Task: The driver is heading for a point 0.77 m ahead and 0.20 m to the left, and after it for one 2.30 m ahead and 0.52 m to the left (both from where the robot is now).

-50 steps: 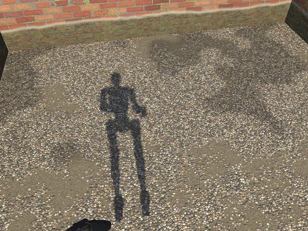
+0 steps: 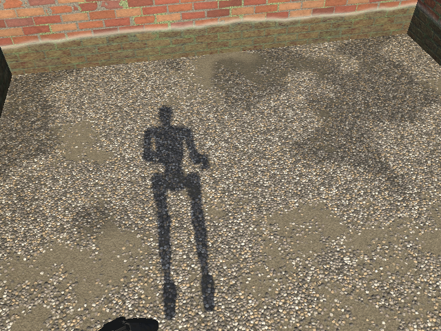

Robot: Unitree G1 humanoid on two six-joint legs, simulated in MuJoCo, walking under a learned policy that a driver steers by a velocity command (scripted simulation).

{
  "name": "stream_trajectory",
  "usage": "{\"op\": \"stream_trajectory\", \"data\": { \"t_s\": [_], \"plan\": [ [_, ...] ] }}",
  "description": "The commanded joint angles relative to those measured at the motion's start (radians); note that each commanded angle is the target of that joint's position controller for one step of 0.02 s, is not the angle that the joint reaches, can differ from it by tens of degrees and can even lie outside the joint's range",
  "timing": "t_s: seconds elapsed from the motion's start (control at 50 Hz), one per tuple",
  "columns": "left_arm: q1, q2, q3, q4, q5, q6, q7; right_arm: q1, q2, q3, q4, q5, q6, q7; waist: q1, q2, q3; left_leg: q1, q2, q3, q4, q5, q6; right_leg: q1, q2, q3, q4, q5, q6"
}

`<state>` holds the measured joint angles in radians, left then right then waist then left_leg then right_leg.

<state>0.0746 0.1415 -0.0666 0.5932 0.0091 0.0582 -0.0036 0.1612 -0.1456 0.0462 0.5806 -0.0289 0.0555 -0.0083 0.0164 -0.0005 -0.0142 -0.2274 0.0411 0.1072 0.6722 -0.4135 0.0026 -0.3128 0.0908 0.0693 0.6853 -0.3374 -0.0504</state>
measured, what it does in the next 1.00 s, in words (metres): stands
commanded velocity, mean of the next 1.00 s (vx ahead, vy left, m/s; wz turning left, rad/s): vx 0.50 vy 0.00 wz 0.00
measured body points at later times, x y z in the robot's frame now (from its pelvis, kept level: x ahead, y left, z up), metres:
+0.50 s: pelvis +0.00 +0.00 +0.00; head -0.01 +0.00 +0.45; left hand +0.21 +0.19 -0.07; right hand +0.19 -0.19 -0.08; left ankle -0.03 +0.11 -0.72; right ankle +0.02 -0.09 -0.72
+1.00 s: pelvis +0.00 +0.00 +0.00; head -0.01 +0.00 +0.45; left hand +0.21 +0.19 -0.07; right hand +0.19 -0.19 -0.08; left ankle -0.03 +0.11 -0.72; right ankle +0.02 -0.09 -0.72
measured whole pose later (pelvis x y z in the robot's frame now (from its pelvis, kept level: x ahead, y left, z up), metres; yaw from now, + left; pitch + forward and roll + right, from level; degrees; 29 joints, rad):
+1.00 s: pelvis +0.00 +0.00 +0.00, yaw +0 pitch -2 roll +0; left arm 0.08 0.14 -0.07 0.59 0.01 0.06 -0.01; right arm 0.16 -0.14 0.05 0.58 -0.03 0.06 -0.01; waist 0.02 0.00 -0.02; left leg -0.23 0.04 0.10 0.67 -0.41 0.00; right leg -0.31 0.08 0.06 0.69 -0.34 -0.05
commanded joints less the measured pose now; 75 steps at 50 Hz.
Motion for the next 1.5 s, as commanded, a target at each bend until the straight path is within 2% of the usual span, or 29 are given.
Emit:
{"op": "stream_trajectory", "data": {
  "t_s": [0.02, 0.08, 0.14, 0.18, 0.2, 0.24, 0.28, 0.32, 0.36, 0.38, 0.4, 0.42, 0.46, 0.5, 0.54, 0.58, 0.62, 0.66, 0.7, 0.72, 0.78, 0.82, 0.84, 0.88, 0.92, 0.94, 0.98, 1.2, 1.5],
  "plan": [
    [-0.148, 0.057, 0.016, -0.118, -0.001, -0.017, -0.006, -0.11, -0.058, -0.013, -0.106, 0.005, -0.013, -0.003, 0.008, 0.0, 0.001, 0.025, 0.045, -0.073, -0.093, 0.24, 0.007, -0.069, -0.084, 0.064, -0.11, 0.301, -0.02],
    [-0.065, 0.066, 0.019, -0.079, -0.003, -0.018, 0.008, -0.035, -0.061, -0.021, -0.083, -0.002, -0.018, -0.002, -0.012, -0.015, -0.138, 0.101, 0.027, -0.049, -0.083, 0.069, 0.005, -0.019, -0.081, 0.1, -0.145, 0.155, -0.02],
    [-0.148, 0.056, 0.015, -0.119, -0.003, -0.014, -0.006, -0.115, -0.057, -0.013, -0.108, 0.005, -0.012, -0.002, 0.008, 0.001, 0.014, 0.022, 0.044, -0.074, -0.09, 0.239, 0.008, -0.081, -0.086, 0.065, -0.115, 0.289, -0.02],
    [-0.101, 0.055, 0.016, -0.103, 0.013, -0.021, -0.01, -0.089, -0.068, -0.019, -0.101, -0.001, -0.007, -0.002, 0.014, 0.012, -0.062, 0.052, 0.051, -0.078, -0.075, 0.273, 0.01, -0.047, -0.08, 0.051, -0.094, 0.329, -0.019],
    [-0.06, 0.066, 0.02, -0.078, -0.002, -0.02, 0.007, -0.03, -0.063, -0.021, -0.081, -0.002, -0.02, -0.002, -0.012, -0.011, -0.144, 0.104, 0.028, -0.053, -0.085, 0.076, 0.007, -0.013, -0.079, 0.096, -0.144, 0.151, -0.02],
    [-0.147, 0.056, 0.015, -0.118, -0.001, -0.017, -0.006, -0.112, -0.057, -0.013, -0.107, 0.005, -0.012, -0.003, 0.008, 0.001, 0.002, 0.023, 0.044, -0.075, -0.092, 0.238, 0.007, -0.069, -0.085, 0.062, -0.111, 0.297, -0.02],
    [-0.067, 0.065, 0.019, -0.081, -0.002, -0.016, 0.007, -0.041, -0.065, -0.022, -0.082, -0.001, -0.019, -0.002, -0.011, -0.008, -0.12, 0.093, 0.024, -0.052, -0.084, 0.069, 0.007, -0.026, -0.083, 0.099, -0.147, 0.148, -0.02],
    [-0.145, 0.056, 0.015, -0.118, -0.001, -0.016, -0.006, -0.109, -0.053, -0.011, -0.107, 0.003, -0.011, -0.002, 0.008, -0.003, 0.002, 0.023, 0.046, -0.077, -0.091, 0.244, 0.008, -0.073, -0.084, 0.06, -0.109, 0.294, -0.019],
    [-0.064, 0.065, 0.019, -0.081, -0.001, -0.017, 0.007, -0.038, -0.066, -0.022, -0.081, 0.0, -0.02, -0.002, -0.011, -0.008, -0.123, 0.095, 0.025, -0.054, -0.084, 0.071, 0.008, -0.023, -0.083, 0.097, -0.147, 0.147, -0.02],
    [-0.136, 0.06, 0.016, -0.113, 0.002, -0.019, -0.007, -0.102, -0.054, -0.012, -0.106, 0.004, -0.01, -0.003, 0.005, -0.005, -0.008, 0.026, 0.044, -0.076, -0.087, 0.251, 0.006, -0.068, -0.083, 0.055, -0.104, 0.308, -0.02],
    [-0.073, 0.061, 0.018, -0.085, -0.003, -0.017, 0.008, -0.043, -0.063, -0.019, -0.081, -0.002, -0.021, -0.003, -0.008, -0.008, -0.122, 0.092, 0.027, -0.055, -0.09, 0.066, 0.009, -0.022, -0.082, 0.1, -0.148, 0.139, -0.021],
    [-0.139, 0.058, 0.015, -0.114, 0.002, -0.019, -0.006, -0.104, -0.057, -0.014, -0.106, 0.005, -0.011, -0.002, 0.005, -0.002, -0.006, 0.025, 0.042, -0.076, -0.088, 0.245, 0.007, -0.063, -0.086, 0.056, -0.105, 0.308, -0.021],
    [-0.066, 0.063, 0.018, -0.081, -0.002, -0.018, 0.007, -0.039, -0.061, -0.02, -0.081, -0.001, -0.019, -0.002, -0.012, -0.013, -0.13, 0.096, 0.025, -0.053, -0.083, 0.067, 0.007, -0.02, -0.084, 0.098, -0.145, 0.148, -0.021],
    [-0.145, 0.056, 0.015, -0.119, -0.002, -0.016, -0.006, -0.113, -0.052, -0.011, -0.107, 0.004, -0.01, -0.002, 0.008, -0.005, 0.005, 0.02, 0.043, -0.076, -0.089, 0.238, 0.007, -0.076, -0.086, 0.06, -0.11, 0.294, -0.02],
    [-0.064, 0.064, 0.018, -0.081, -0.002, -0.017, 0.007, -0.039, -0.065, -0.021, -0.081, -0.001, -0.019, -0.002, -0.011, -0.009, -0.122, 0.093, 0.023, -0.054, -0.082, 0.067, 0.007, -0.025, -0.085, 0.097, -0.148, 0.144, -0.021],
    [-0.143, 0.056, 0.015, -0.119, -0.001, -0.017, -0.006, -0.11, -0.053, -0.011, -0.106, 0.003, -0.012, -0.002, 0.008, -0.003, 0.002, 0.022, 0.044, -0.079, -0.091, 0.243, 0.007, -0.072, -0.086, 0.059, -0.11, 0.292, -0.02],
    [-0.062, 0.064, 0.019, -0.081, -0.001, -0.017, 0.007, -0.039, -0.066, -0.021, -0.08, 0.0, -0.02, -0.002, -0.011, -0.007, -0.122, 0.093, 0.023, -0.056, -0.083, 0.071, 0.008, -0.023, -0.084, 0.095, -0.146, 0.145, -0.02],
    [-0.142, 0.056, 0.015, -0.118, 0.0, -0.017, -0.006, -0.11, -0.054, -0.011, -0.105, 0.003, -0.012, -0.002, 0.008, -0.001, 0.001, 0.021, 0.044, -0.08, -0.091, 0.246, 0.008, -0.071, -0.086, 0.057, -0.108, 0.293, -0.02],
    [-0.098, 0.054, 0.016, -0.103, 0.013, -0.022, -0.009, -0.092, -0.069, -0.02, -0.1, 0.0, -0.008, -0.002, 0.015, 0.014, -0.065, 0.049, 0.045, -0.08, -0.073, 0.267, 0.009, -0.042, -0.085, 0.045, -0.093, 0.332, -0.019],
    [-0.06, 0.064, 0.019, -0.079, -0.002, -0.019, 0.008, -0.036, -0.061, -0.02, -0.08, -0.001, -0.019, -0.002, -0.012, -0.013, -0.14, 0.099, 0.024, -0.054, -0.082, 0.072, 0.006, -0.016, -0.083, 0.092, -0.143, 0.151, -0.02],
    [-0.144, 0.055, 0.014, -0.12, -0.003, -0.014, -0.006, -0.116, -0.057, -0.012, -0.106, 0.005, -0.012, -0.002, 0.009, 0.002, 0.014, 0.017, 0.041, -0.08, -0.09, 0.242, 0.008, -0.078, -0.089, 0.058, -0.112, 0.289, -0.02],
    [-0.097, 0.054, 0.016, -0.103, 0.014, -0.022, -0.01, -0.089, -0.067, -0.018, -0.099, -0.001, -0.007, -0.002, 0.015, 0.012, -0.063, 0.049, 0.047, -0.083, -0.074, 0.276, 0.01, -0.045, -0.083, 0.044, -0.091, 0.328, -0.019],
    [-0.056, 0.064, 0.019, -0.079, -0.001, -0.02, 0.008, -0.031, -0.062, -0.02, -0.079, -0.002, -0.02, -0.002, -0.012, -0.011, -0.145, 0.102, 0.025, -0.058, -0.083, 0.079, 0.007, -0.011, -0.082, 0.088, -0.141, 0.15, -0.02],
    [-0.143, 0.055, 0.015, -0.118, -0.001, -0.018, -0.005, -0.112, -0.056, -0.012, -0.105, 0.005, -0.012, -0.003, 0.008, 0.0, 0.001, 0.019, 0.041, -0.08, -0.09, 0.241, 0.007, -0.067, -0.089, 0.055, -0.108, 0.298, -0.02],
    [-0.099, 0.053, 0.016, -0.103, 0.012, -0.022, -0.009, -0.094, -0.067, -0.02, -0.1, 0.0, -0.006, -0.002, 0.015, 0.012, -0.063, 0.047, 0.043, -0.081, -0.071, 0.265, 0.008, -0.043, -0.086, 0.044, -0.092, 0.334, -0.019],
    [-0.059, 0.064, 0.019, -0.079, -0.003, -0.019, 0.008, -0.037, -0.059, -0.02, -0.081, -0.001, -0.018, -0.002, -0.012, -0.014, -0.138, 0.097, 0.022, -0.055, -0.08, 0.07, 0.005, -0.018, -0.085, 0.091, -0.143, 0.151, -0.02],
    [-0.127, 0.052, 0.013, -0.11, -0.001, -0.018, -0.005, -0.099, -0.053, -0.01, -0.1, 0.001, -0.01, -0.001, 0.006, -0.008, 0.005, 0.017, 0.04, -0.083, -0.1, 0.205, 0.007, -0.065, -0.094, 0.067, -0.124, 0.283, -0.024],
    [-0.027, 0.045, 0.012, -0.013, 0.018, -0.023, -0.017, -0.018, -0.065, -0.013, -0.024, -0.004, -0.005, 0.009, 0.003, -0.014, -0.037, 0.116, 0.064, -0.133, -0.297, 0.202, 0.004, 0.076, -0.152, 0.138, -0.337, 0.322, -0.024],
    [0.004, 0.065, 0.031, 0.04, 0.001, -0.027, -0.012, 0.01, -0.097, -0.031, 0.017, 0.012, 0.007, 0.008, -0.008, 0.0, -0.059, 0.162, 0.071, -0.148, -0.365, 0.344, 0.019, 0.147, -0.167, 0.103, -0.382, 0.395, -0.028]
  ]
}}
